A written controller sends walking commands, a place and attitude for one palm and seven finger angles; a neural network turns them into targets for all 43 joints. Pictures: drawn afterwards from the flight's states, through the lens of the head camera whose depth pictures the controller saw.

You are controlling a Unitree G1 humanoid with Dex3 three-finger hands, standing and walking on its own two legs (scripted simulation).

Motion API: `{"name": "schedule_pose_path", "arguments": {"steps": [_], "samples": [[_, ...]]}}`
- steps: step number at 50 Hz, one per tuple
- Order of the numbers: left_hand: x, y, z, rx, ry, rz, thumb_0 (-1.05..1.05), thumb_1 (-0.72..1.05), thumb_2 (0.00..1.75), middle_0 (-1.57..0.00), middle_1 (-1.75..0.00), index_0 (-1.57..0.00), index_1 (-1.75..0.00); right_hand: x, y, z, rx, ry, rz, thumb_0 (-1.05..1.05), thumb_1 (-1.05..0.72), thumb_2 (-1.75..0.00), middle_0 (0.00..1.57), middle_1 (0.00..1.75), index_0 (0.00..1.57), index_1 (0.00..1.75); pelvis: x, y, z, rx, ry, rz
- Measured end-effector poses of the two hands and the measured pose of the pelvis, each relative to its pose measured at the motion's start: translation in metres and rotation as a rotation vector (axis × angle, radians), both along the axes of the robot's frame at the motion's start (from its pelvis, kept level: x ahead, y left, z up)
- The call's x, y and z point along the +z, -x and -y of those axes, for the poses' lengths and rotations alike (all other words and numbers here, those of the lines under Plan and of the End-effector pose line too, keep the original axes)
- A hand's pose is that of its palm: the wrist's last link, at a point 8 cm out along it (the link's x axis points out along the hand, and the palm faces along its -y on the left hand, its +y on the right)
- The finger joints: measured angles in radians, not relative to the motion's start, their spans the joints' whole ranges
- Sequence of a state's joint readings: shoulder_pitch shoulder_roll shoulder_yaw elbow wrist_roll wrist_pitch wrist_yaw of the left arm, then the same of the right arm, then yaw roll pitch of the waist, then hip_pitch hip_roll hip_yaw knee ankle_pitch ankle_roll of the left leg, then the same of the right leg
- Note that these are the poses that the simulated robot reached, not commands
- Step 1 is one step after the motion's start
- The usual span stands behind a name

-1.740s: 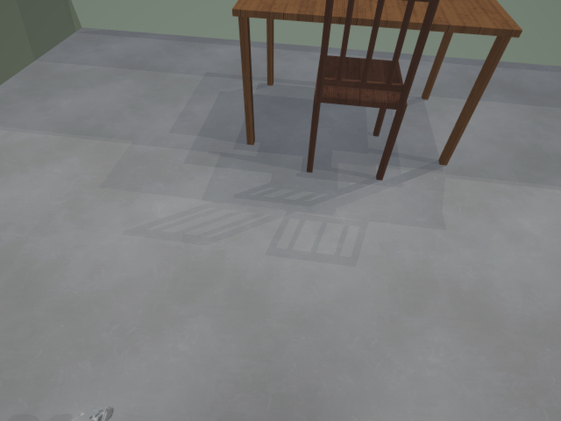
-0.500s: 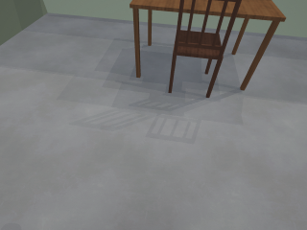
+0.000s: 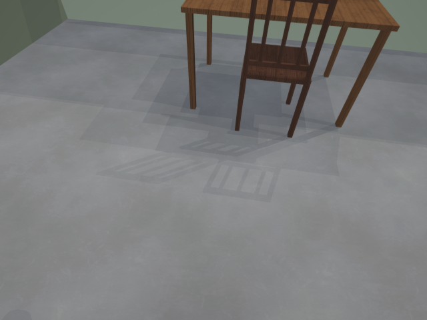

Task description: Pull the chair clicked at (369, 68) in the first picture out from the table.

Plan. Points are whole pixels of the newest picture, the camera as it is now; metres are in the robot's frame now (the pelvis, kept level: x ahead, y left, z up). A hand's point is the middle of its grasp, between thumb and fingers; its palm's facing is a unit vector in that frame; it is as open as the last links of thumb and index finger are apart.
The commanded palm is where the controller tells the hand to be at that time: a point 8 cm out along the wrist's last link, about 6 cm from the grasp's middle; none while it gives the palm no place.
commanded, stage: walk to a spot facing it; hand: left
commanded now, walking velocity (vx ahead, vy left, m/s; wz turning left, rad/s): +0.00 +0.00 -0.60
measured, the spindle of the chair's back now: (285, 34) +1.46 -0.29 -0.08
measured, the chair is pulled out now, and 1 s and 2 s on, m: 0.00 0.00 0.00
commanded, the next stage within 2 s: none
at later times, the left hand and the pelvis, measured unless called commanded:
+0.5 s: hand out of the picture +0.04 +0.16 -0.18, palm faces -0.14 -0.97 -0.20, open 7.4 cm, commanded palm none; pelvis +0.03 -0.02 -0.01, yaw -12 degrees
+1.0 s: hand (154, 231) +0.36 +0.18 -0.18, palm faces -0.44 -0.87 -0.20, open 7.4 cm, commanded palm none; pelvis +0.20 +0.02 +0.00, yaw -30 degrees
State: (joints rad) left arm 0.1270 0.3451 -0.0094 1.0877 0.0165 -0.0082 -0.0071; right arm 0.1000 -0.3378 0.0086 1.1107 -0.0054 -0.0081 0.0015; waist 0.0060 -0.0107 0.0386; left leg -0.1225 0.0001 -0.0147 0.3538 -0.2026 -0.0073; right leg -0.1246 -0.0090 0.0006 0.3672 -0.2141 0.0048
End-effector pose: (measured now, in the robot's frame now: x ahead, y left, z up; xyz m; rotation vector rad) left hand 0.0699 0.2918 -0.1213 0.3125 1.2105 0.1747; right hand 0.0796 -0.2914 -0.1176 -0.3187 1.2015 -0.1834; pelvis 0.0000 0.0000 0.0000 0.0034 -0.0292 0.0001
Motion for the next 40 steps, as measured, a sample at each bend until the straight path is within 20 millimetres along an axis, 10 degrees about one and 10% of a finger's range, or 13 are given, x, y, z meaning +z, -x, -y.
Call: {"name": "schedule_pose_path", "arguments": {"steps": [22,31,40], "samples": [[-0.032,0.016,0.07,-0.067,0.1,-0.094,0.0,0.9,0.9,-0.2,-0.29,-0.2,-0.3,-0.046,0.063,-0.009,-0.21,-0.115,-0.071,0.0,-0.91,-0.9,0.2,0.3,0.21,0.3,-0.025,-0.014,0.023,-0.183,0.014,-0.013],[-0.019,0.017,0.079,-0.103,0.137,-0.264,0.0,0.9,0.9,-0.2,-0.3,-0.2,-0.3,-0.011,0.0,-0.01,-0.273,-0.105,0.06,0.01,-0.91,-0.9,0.2,0.3,0.2,0.3,-0.004,-0.059,0.018,-0.274,0.003,-0.047],[-0.049,-0.082,0.036,-0.166,0.13,-0.279,0.0,0.9,0.9,-0.2,-0.3,-0.2,-0.3,-0.005,-0.097,-0.034,-0.294,-0.045,0.212,0.01,-0.91,-0.9,0.2,0.3,0.2,0.3,-0.023,-0.134,-0.012,-0.376,0.022,-0.049]]}}
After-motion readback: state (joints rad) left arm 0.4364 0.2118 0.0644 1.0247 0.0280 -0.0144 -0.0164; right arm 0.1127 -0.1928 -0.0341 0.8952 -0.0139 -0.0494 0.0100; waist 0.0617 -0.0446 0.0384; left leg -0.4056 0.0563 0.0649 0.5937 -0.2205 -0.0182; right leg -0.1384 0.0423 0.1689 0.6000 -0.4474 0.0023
